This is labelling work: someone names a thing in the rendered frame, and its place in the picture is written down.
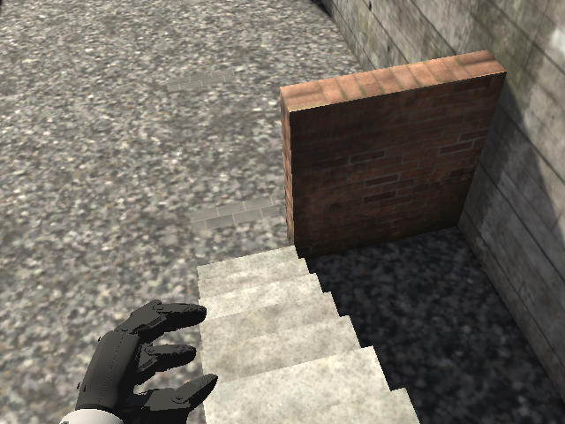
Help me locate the stairs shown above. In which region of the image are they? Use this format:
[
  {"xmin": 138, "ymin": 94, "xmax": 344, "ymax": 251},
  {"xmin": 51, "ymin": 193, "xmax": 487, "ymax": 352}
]
[{"xmin": 197, "ymin": 246, "xmax": 420, "ymax": 424}]

